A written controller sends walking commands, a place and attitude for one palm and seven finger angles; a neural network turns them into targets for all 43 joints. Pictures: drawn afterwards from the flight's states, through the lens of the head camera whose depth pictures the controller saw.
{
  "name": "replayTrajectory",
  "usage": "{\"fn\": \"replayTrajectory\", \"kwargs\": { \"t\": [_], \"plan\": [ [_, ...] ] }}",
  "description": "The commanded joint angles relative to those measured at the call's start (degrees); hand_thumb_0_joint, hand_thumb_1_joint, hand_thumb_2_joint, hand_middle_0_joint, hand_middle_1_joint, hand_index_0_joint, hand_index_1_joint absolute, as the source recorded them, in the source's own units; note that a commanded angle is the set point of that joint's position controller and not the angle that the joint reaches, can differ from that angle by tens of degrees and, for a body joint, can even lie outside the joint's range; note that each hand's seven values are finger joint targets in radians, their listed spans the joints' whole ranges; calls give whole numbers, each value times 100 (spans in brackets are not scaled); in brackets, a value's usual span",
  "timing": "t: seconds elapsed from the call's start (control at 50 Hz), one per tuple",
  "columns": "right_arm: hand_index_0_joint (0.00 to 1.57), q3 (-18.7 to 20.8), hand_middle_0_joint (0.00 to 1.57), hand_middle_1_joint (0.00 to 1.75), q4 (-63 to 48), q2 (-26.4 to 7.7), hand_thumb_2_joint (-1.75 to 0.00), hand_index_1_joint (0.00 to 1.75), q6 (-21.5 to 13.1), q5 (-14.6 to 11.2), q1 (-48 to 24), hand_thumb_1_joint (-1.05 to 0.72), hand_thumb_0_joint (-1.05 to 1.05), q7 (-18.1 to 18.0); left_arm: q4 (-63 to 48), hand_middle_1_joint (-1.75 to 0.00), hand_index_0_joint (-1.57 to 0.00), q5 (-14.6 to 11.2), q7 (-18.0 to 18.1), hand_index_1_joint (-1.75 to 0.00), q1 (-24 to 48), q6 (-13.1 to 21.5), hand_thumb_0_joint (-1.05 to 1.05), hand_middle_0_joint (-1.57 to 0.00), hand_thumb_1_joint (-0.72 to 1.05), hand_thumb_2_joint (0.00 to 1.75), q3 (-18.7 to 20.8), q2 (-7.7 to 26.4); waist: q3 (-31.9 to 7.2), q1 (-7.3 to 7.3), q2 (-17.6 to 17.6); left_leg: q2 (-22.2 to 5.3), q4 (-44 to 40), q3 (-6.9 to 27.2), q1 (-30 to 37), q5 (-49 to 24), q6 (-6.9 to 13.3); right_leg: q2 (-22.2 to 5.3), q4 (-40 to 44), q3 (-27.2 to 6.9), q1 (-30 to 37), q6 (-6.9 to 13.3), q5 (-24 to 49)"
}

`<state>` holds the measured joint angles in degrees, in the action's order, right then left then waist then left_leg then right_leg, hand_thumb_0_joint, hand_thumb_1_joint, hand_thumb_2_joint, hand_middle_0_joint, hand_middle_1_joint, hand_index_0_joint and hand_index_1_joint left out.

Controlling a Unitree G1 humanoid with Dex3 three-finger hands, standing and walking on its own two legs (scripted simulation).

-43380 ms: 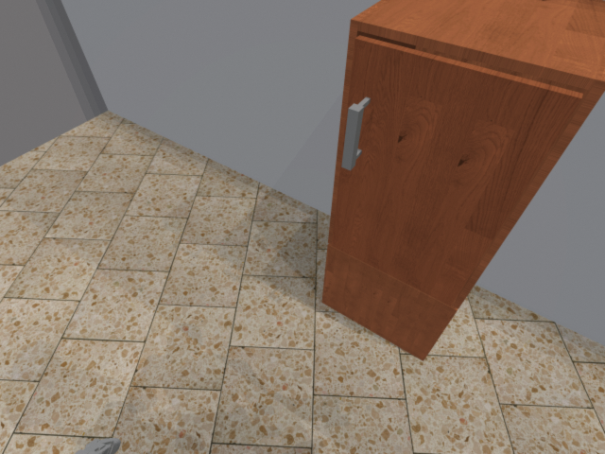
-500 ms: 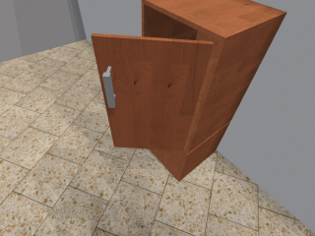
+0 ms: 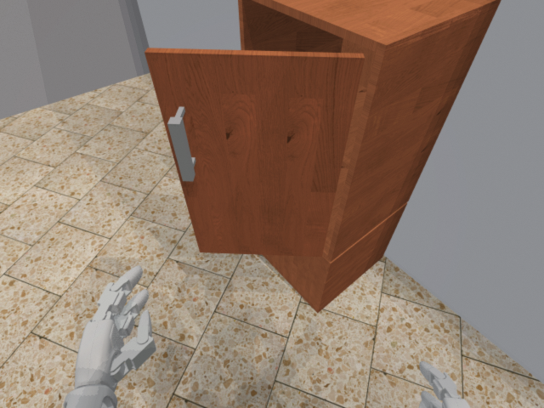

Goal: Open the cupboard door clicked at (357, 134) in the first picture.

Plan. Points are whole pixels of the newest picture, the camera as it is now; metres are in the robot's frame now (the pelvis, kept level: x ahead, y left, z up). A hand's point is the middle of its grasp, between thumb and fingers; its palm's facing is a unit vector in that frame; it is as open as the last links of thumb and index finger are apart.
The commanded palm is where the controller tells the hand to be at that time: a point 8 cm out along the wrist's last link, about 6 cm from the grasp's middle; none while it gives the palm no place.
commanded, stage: raise the hand with hooked fingers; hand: left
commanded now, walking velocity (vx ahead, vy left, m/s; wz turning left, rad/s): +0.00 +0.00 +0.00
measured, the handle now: (184, 144) +0.58 +0.19 +0.07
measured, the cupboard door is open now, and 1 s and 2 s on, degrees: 48 48 48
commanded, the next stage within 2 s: move the hooked fingers beside the handle in 1.86 s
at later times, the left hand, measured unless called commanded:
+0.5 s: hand (142, 344) +0.21 +0.19 +0.01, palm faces -0.04 -1.00 -0.05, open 10.5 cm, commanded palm +0.18 +0.25 +0.02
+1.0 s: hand (98, 301) +0.26 +0.25 +0.05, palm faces -0.01 -1.00 -0.06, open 13.3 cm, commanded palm +0.23 +0.30 +0.06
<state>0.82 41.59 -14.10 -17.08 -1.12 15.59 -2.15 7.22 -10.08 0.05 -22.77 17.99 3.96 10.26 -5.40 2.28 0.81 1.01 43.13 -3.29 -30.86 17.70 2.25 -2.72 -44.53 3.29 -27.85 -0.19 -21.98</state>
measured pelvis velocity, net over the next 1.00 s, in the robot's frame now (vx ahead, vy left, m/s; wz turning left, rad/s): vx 0.01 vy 0.00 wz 0.00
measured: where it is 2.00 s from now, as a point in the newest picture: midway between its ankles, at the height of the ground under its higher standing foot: outside the picture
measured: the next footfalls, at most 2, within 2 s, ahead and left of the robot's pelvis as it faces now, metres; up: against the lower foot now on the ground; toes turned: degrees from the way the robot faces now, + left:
none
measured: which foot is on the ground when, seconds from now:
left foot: down 0.00-1.00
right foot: down 0.00-1.00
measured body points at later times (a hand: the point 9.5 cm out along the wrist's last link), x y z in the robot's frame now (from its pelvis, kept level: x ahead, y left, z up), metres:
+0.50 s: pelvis +0.00 -0.04 -0.05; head +0.06 -0.04 +0.40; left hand +0.21 +0.24 +0.01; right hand +0.19 -0.26 -0.13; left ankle +0.04 +0.09 -0.71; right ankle +0.01 -0.12 -0.71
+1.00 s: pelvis +0.01 +0.00 -0.02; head +0.04 +0.02 +0.43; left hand +0.25 +0.30 +0.06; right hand +0.18 -0.24 -0.08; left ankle +0.04 +0.09 -0.71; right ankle +0.01 -0.12 -0.71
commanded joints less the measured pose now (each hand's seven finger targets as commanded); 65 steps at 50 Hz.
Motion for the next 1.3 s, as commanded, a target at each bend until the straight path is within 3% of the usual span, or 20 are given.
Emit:
{"fn": "replayTrajectory", "kwargs": {
  "t": [0.0, 0.04, 0.08, 0.14, 0.18, 0.2, 0.26, 0.3, 0.34, 0.36, 0.4, 0.46, 0.5, 0.58, 0.64, 0.74, 0.84, 1.02, 1.1, 1.28],
  "plan": [
    [20, 527, 20, 30, -1392, -762, -90, 30, -188, 33, -755, -90, 0, 291, 388, -50, -22, -317, -1559, -50, -1420, 1674, 0, -22, 60, 77, 865, 576, -165, -602, -626, -9, 650, 323, -941, 89, -349, 276, -390, 20, -1132, 316, -343],
    [20, 538, 20, 30, -1877, -723, -90, 30, -93, -12, -1008, -90, 0, 302, -311, -53, -22, -390, -1893, -53, -1362, 1736, 0, -22, 55, 75, 1170, 902, -811, -753, 5, 18, 868, 198, -985, -120, -242, 260, -759, -78, -1034, 310, 110],
    [20, 505, 20, 30, -2181, -650, -90, 30, 88, -73, -1098, -90, 0, 227, -1058, -55, -23, -622, -1899, -55, -1147, 1369, 0, -23, 50, 73, 1250, 913, -1137, -743, 228, 22, 919, 145, -941, -119, -182, 283, -760, -155, -897, 250, 211],
    [20, 483, 20, 30, -2221, -542, -90, 30, 269, -74, -802, -90, 0, 71, -2255, -60, -23, -774, -1642, -60, -524, 1183, 0, -23, 43, 70, 1387, 1035, -1364, -467, 458, -76, 1166, 277, -762, -327, -92, 335, -643, -361, -938, 178, 449],
    [20, 428, 20, 30, -2101, -493, -90, 30, 279, -28, -608, -90, 0, -28, -2915, -63, -24, -705, -1519, -63, 69, 1381, 0, -24, 39, 68, 1234, 1085, -1458, -208, 615, -130, 1377, 353, -674, -553, -49, 338, -652, -428, -1076, 137, 757],
    [20, 378, 20, 30, -2013, -531, -90, 30, 283, 7, -498, -90, 0, -71, -2941, -64, -24, -728, -1578, -64, 415, 1446, 0, -24, 36, 67, 1146, 1132, -1241, -26, 361, -163, 1508, 445, -826, -474, -36, 374, -661, -483, -1227, 113, 738],
    [20, 318, 20, 30, -1733, -607, -90, 30, 171, -33, -476, -90, 0, -161, -2384, -69, -24, -771, -1952, -69, 632, 1535, 0, -24, 29, 64, 1048, 1128, -992, 158, 365, -206, 1714, 481, -1084, -190, -32, 356, -532, -575, -1503, 74, 370],
    [20, 265, 20, 30, -1672, -688, -90, 30, 102, -83, -520, -90, 0, -211, -1917, -72, -25, -930, -2302, -72, 613, 1297, 0, -25, 25, 62, 1177, 1303, -1037, 90, 372, -190, 1764, 509, -1173, -233, -25, 326, -440, -735, -1293, 61, 415],
    [20, 265, 20, 30, -1704, -707, -90, 30, 90, -142, -534, -90, 0, -232, -1646, -75, -25, -1035, -2542, -75, 382, 910, 0, -25, 20, 60, 1449, 1459, -1396, -30, 152, -174, 1639, 466, -1142, -301, -15, 228, -247, -838, -885, -37, 527],
    [20, 264, 20, 30, -1712, -700, -90, 30, 113, -171, -567, -90, 0, -249, -1438, -76, -25, -1114, -2602, -76, 323, 687, 0, -25, 18, 59, 1648, 1560, -1416, -91, -74, -158, 1578, 452, -1214, -293, -23, 162, -111, -920, -650, -109, 531],
    [20, 237, 20, 30, -1725, -694, -90, 30, 151, -180, -650, -90, 0, -276, -1144, -80, -25, -1277, -2669, -80, 300, 353, 0, -25, 13, 57, 2046, 1803, -1415, -270, -181, -147, 1495, 493, -1240, -410, -39, 95, -20, -1042, -289, -193, 752],
    [20, 217, 20, 30, -1765, -630, -90, 30, 144, -152, -627, -90, 0, -264, -1356, -84, -26, -1379, -2546, -84, 287, 309, 0, -26, 6, 54, 2267, 1830, -1570, -372, -228, -143, 1205, 505, -1041, -619, -56, 39, -9, -903, 8, -223, 1173],
    [20, 213, 20, 30, -1764, -630, -90, 30, 120, -131, -633, -90, 0, -244, -1261, -87, -26, -1384, -2457, -87, 328, 369, 0, -26, 1, 52, 2255, 1774, -1382, -408, -288, -148, 1069, 527, -945, -708, -66, 110, -38, -767, -66, -174, 1247],
    [20, 237, 20, 30, -1687, -737, -90, 30, 40, -151, -446, -90, 0, -224, -1065, -93, -27, -1298, -2428, -93, 601, 596, 0, -27, -8, 48, 2009, 1660, -1033, -232, -167, -136, 819, 477, -735, -373, -56, 188, 111, -570, -548, -99, 462],
    [20, 238, 20, 30, -1722, -829, -90, 30, -9, -166, -334, -90, 0, -217, -1030, -98, -27, -1281, -2489, -98, 817, 618, 0, -27, -15, 45, 2005, 1795, -1103, -255, -11, -128, 638, 462, -473, -381, -35, 268, 128, -432, -561, 9, 256],
    [20, 225, 20, 30, -1764, -891, -90, 30, -49, -181, -246, -90, 0, -223, -1258, -105, -28, -1271, -2387, -105, 1053, 594, 0, -28, -27, 40, 2148, 1999, -1275, -323, 335, -150, 316, 500, 76, -566, -41, 387, 37, -94, -507, 115, 537],
    [20, 156, 20, 30, -1798, -928, -90, 30, -11, -188, -240, -90, 0, -208, -1255, -112, -29, -1196, -2295, -112, 1427, 408, 0, -29, -38, 35, 2051, 2016, -1034, -264, 689, -191, 48, 599, 398, -522, -92, 436, 80, 87, -603, 165, 535],
    [20, 34, 20, 30, -1839, -985, -90, 30, 127, -210, -230, -90, 0, -294, -800, -120, -30, -1116, -2470, -120, 2539, -167, 0, -30, -50, 30, 2125, 2330, -937, -208, 572, -251, -354, 805, 810, -344, -159, 488, 301, 185, -506, 184, 490],
    [20, -4, 20, 30, -1817, -994, -90, 30, 148, -193, -259, -90, 0, -319, -634, -120, -30, -1094, -2544, -120, 2982, -292, 0, -30, -50, 30, 2269, 2566, -990, -262, 650, -237, -419, 835, 994, -533, -188, 489, 373, 173, -354, 216, 634],
    [20, -32, 20, 30, -1750, -1026, -90, 30, 236, -227, -270, -90, 0, -391, 29, -120, -30, -1130, -2811, -120, 3785, -496, 0, -30, -50, 30, 2451, 2887, -995, -221, 568, -221, -602, 813, 1194, -540, -167, 473, 633, 146, -208, 201, 666]
  ]
}}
